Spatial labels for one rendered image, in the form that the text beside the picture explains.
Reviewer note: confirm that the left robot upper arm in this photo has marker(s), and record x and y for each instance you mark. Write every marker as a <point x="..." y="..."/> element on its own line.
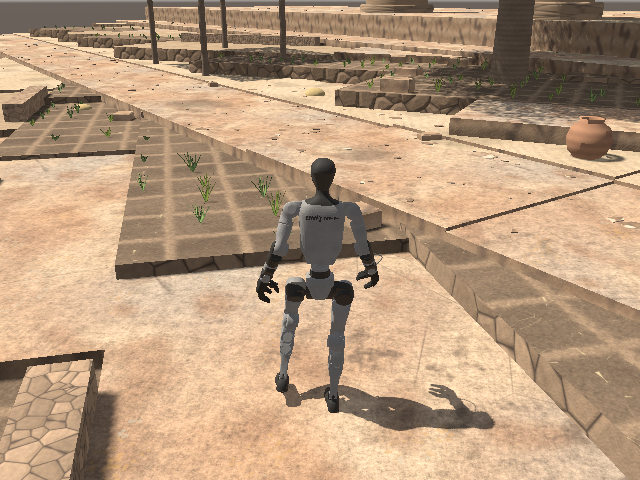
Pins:
<point x="289" y="211"/>

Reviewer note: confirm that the left robot forearm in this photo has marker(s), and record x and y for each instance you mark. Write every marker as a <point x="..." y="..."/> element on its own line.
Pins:
<point x="270" y="265"/>

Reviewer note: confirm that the right robot upper arm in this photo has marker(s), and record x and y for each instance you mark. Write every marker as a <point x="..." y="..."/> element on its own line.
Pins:
<point x="353" y="212"/>

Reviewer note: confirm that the right robot hand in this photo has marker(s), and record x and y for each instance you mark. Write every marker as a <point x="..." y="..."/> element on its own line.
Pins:
<point x="364" y="274"/>

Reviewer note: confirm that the robot left foot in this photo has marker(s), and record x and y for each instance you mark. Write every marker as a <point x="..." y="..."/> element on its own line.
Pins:
<point x="282" y="384"/>

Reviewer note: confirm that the left robot hand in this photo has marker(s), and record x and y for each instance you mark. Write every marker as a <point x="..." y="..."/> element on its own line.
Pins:
<point x="262" y="287"/>

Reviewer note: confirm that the robot left shin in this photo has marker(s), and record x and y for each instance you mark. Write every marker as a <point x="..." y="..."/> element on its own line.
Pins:
<point x="286" y="346"/>

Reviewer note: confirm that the right robot forearm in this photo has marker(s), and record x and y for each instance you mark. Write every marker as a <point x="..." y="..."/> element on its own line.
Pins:
<point x="369" y="261"/>

